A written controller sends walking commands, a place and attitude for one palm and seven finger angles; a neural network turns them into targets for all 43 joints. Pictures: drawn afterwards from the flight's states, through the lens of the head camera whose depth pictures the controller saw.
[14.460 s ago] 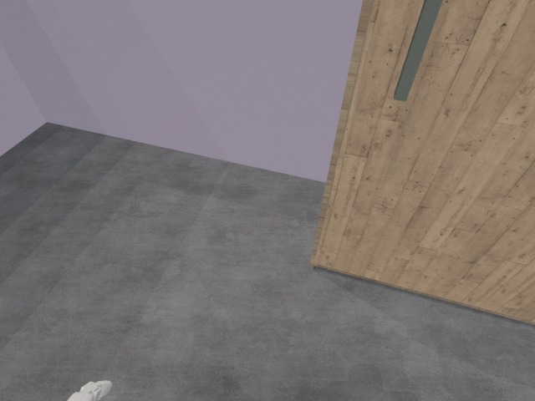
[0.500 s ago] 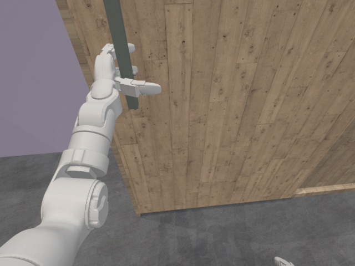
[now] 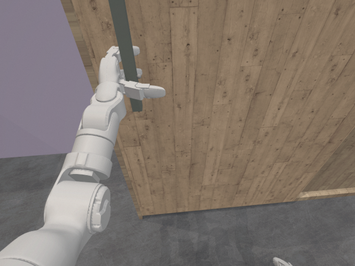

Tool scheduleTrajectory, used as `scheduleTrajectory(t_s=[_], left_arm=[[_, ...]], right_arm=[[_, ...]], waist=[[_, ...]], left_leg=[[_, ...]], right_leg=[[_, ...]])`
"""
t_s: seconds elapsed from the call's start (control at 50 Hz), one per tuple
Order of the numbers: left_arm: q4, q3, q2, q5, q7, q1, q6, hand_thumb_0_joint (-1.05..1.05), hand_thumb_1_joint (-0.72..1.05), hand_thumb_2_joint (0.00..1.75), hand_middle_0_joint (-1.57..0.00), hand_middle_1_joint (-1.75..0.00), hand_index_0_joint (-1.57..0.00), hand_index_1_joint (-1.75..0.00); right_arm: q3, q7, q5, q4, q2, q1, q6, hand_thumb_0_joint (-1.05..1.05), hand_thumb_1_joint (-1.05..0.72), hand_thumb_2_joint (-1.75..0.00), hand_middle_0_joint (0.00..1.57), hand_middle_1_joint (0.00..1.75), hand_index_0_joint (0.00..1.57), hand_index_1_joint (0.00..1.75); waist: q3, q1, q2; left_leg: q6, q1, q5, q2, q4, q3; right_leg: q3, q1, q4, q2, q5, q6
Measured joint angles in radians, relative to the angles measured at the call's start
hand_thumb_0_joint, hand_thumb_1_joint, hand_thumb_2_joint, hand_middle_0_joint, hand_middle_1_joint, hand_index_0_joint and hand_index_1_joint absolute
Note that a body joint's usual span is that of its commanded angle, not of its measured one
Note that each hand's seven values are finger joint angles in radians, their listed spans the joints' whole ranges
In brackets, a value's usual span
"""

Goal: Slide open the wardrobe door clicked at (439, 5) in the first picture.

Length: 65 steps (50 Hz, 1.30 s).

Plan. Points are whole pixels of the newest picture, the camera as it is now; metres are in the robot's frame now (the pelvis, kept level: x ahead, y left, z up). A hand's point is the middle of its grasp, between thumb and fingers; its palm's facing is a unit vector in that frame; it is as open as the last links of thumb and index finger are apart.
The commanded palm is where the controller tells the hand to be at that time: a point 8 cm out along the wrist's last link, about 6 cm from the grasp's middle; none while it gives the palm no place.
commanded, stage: grip the handle and tug to test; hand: left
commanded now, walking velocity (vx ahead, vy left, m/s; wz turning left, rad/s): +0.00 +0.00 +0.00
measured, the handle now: (128, 53) +0.52 +0.13 +0.25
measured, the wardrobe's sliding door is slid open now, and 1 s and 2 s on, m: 0.00 0.00 0.00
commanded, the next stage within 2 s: tug the door sideways, standing still in 1.42 s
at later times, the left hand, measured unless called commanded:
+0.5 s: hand (137, 76) +0.46 +0.10 +0.22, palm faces +0.12 -0.99 +0.02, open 8.8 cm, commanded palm +0.42 +0.15 +0.22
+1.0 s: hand (138, 75) +0.46 +0.10 +0.22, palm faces +0.12 -0.99 +0.02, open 6.2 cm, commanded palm +0.42 +0.15 +0.22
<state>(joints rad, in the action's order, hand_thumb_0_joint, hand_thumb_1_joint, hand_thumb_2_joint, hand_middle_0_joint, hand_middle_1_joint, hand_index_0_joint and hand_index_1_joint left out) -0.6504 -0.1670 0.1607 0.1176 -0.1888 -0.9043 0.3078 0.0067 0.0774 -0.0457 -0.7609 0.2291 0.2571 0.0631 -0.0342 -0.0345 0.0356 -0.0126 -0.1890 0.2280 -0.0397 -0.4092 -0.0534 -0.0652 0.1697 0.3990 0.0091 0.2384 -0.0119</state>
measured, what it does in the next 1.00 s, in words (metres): stands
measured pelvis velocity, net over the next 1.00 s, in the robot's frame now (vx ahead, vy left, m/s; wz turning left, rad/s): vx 0.02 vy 0.00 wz -0.02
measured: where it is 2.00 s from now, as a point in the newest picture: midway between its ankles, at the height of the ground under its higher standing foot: outside the picture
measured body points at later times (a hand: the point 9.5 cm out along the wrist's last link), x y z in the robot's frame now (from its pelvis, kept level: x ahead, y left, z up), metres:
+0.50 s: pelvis +0.01 +0.00 +0.00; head +0.00 -0.01 +0.45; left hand +0.44 +0.15 +0.23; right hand +0.12 -0.25 -0.11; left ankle -0.01 +0.13 -0.74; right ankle -0.02 -0.11 -0.74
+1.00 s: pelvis +0.02 +0.00 +0.00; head +0.01 -0.02 +0.45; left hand +0.44 +0.15 +0.23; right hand +0.15 -0.26 -0.11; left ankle -0.01 +0.13 -0.74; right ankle -0.02 -0.11 -0.74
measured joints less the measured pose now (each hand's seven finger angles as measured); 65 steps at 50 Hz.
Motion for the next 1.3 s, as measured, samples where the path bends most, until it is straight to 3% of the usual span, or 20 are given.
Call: scheduleTrajectory(t_s=[0.1, 0.22, 0.68, 1.08, 1.3], left_arm=[[0.011, 0.001, -0.003, 0.001, -0.001, 0.004, 0.007, -0.02, -0.47, 0.31, -0.23, -1.17, -0.27, -1.2], [0.037, -0.007, 0.0, 0.005, 0.005, 0.026, 0.015, -0.01, -0.32, 0.38, -0.23, -1.18, -0.28, -1.22], [0.17, -0.017, -0.007, 0.006, 0.007, 0.097, 0.081, 0.0, 0.66, 0.8, -0.31, -1.3, -0.35, -1.3], [0.241, -0.023, -0.003, 0.014, 0.028, 0.144, 0.114, 0.0, 0.68, 0.78, -0.27, -1.33, -0.32, -1.32], [0.399, -0.041, 0.002, 0.017, 0.015, 0.271, 0.133, -0.01, 0.72, 0.76, -0.24, -1.34, -0.26, -1.32]], right_arm=[[0.001, 0.0, 0.001, -0.005, -0.003, 0.003, -0.002, 0.01, -0.9, -0.9, 0.2, 0.3, 0.2, 0.3], [0.001, -0.001, 0.003, -0.002, -0.005, 0.003, -0.004, 0.01, -0.9, -0.9, 0.2, 0.3, 0.2, 0.3], [-0.006, -0.001, 0.001, 0.026, 0.003, -0.026, -0.039, 0.01, -0.9, -0.9, 0.2, 0.3, 0.2, 0.3], [-0.001, 0.002, 0.002, 0.043, 0.005, -0.047, -0.067, 0.01, -0.9, -0.9, 0.2, 0.3, 0.2, 0.3], [-0.005, -0.011, -0.007, 0.082, 0.006, -0.049, -0.078, 0.01, -0.9, -0.9, 0.2, 0.3, 0.2, 0.3]], waist=[[0.0, 0.001, -0.002], [-0.005, -0.003, -0.003], [-0.011, 0.002, 0.0], [-0.018, 0.004, 0.0], [-0.032, -0.003, 0.008]], left_leg=[[0.001, 0.003, 0.0, 0.001, 0.002, -0.002], [0.002, 0.01, 0.0, 0.0, 0.01, -0.008], [-0.001, 0.039, 0.012, -0.005, 0.027, -0.017], [-0.006, 0.057, 0.019, -0.008, 0.031, -0.011], [-0.005, 0.079, 0.019, -0.005, 0.037, -0.015]], right_leg=[[0.002, -0.002, -0.003, 0.001, -0.001, 0.001], [0.008, -0.007, -0.011, -0.001, -0.004, 0.002], [0.017, -0.034, -0.032, -0.007, 0.003, 0.002], [0.018, -0.05, -0.034, -0.011, 0.015, -0.004], [0.057, -0.062, -0.045, -0.015, 0.018, -0.003]])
